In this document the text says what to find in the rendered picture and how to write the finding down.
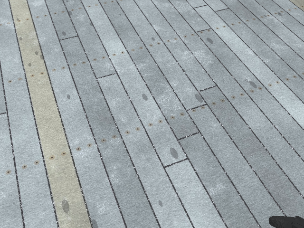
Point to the robot right hand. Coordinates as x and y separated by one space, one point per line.
286 222

